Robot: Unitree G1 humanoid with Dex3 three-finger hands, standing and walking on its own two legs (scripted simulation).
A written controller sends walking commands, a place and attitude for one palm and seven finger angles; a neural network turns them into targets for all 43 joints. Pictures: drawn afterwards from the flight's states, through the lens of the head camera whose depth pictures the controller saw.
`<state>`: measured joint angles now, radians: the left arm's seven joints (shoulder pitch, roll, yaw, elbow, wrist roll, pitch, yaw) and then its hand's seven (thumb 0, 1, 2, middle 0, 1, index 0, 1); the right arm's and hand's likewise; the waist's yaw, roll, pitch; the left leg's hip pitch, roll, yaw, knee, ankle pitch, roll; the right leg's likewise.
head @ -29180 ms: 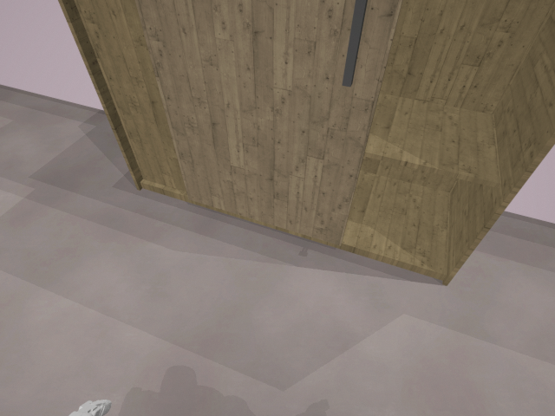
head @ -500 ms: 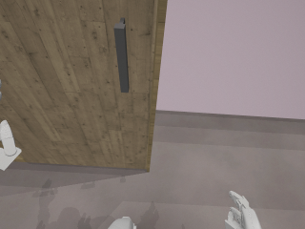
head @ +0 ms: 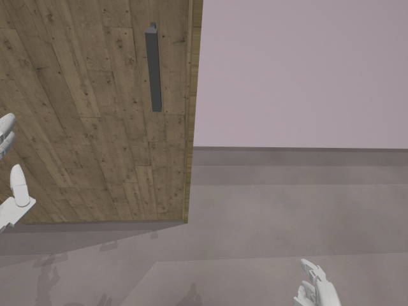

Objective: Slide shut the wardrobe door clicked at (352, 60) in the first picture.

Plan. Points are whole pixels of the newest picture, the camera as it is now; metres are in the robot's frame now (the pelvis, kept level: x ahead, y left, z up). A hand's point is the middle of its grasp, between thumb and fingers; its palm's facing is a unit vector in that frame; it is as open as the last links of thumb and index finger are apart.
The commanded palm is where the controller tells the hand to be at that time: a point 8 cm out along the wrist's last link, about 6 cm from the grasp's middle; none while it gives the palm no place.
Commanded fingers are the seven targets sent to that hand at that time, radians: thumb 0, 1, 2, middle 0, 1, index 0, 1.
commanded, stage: stop stepping back and stand still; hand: left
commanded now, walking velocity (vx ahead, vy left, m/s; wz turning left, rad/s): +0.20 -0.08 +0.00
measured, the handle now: (155, 70) +0.60 +0.17 +0.15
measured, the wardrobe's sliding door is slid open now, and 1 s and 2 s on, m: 0.00 0.00 0.00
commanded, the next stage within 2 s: let the arm hang, fingers relaxed in 0.56 s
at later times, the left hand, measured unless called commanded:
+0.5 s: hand out of the picture +0.15 +0.27 +0.17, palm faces +0.49 -0.78 -0.39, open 7.4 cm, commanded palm +0.09 +0.31 +0.18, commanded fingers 0.00 0.90 0.90 -0.20 -0.30 -0.20 -0.30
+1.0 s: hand out of the picture -0.06 +0.19 -0.18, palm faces +0.03 -0.99 -0.14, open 7.2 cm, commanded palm none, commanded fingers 0.00 0.90 0.90 -0.20 -0.30 -0.20 -0.30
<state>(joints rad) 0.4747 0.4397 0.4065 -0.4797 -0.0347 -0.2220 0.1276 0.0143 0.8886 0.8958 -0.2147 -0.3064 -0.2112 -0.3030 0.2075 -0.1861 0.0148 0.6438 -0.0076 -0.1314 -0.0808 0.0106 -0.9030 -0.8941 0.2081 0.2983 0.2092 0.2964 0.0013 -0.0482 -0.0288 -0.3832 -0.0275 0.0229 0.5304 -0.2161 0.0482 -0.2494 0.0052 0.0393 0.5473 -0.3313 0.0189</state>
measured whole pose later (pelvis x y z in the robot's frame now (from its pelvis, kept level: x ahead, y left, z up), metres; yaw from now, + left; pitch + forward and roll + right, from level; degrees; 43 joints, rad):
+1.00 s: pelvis -0.07 +0.02 +0.00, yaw +4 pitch -1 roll -1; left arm 0.28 0.19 -0.01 0.97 0.03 0.06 0.00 0.02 0.95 0.89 -0.21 -0.30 -0.20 -0.30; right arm 0.23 -0.25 0.00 0.97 -0.03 0.03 0.00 0.01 -0.91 -0.89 0.20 0.30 0.21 0.30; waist -0.01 -0.04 0.06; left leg -0.33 0.00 0.00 0.56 -0.21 0.02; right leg -0.26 -0.02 -0.06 0.54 -0.26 0.00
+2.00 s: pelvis -0.02 +0.00 +0.02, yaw +3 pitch -1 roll +0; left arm 0.09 0.31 0.01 1.11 0.01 -0.01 0.00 0.01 0.91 0.90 -0.20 -0.30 -0.20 -0.30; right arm 0.10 -0.33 0.00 1.11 -0.02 0.01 -0.01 0.00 -0.91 -0.89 0.20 0.30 0.21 0.30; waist -0.01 0.01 0.07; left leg -0.15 0.01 0.02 0.34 -0.17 -0.01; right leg -0.09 0.01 -0.05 0.33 -0.22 -0.02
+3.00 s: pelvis -0.02 +0.00 +0.02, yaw +1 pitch -1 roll +0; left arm 0.11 0.32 0.01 1.13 0.01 -0.01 0.00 0.01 0.91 0.90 -0.20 -0.30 -0.20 -0.30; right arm 0.12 -0.31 0.00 1.13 -0.01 0.01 -0.01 0.00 -0.91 -0.89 0.21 0.30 0.21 0.30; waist -0.01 0.00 0.07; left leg -0.12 0.03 0.04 0.31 -0.17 -0.01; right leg -0.06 0.02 -0.03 0.30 -0.21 -0.03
